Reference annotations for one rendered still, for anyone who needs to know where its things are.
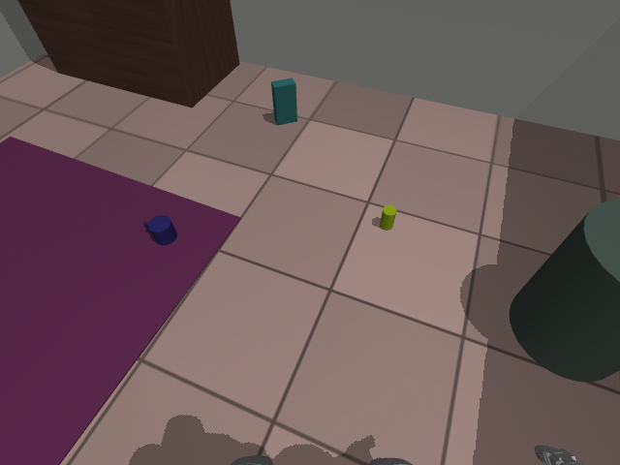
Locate right robot hand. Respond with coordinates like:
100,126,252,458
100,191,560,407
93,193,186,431
535,446,586,465

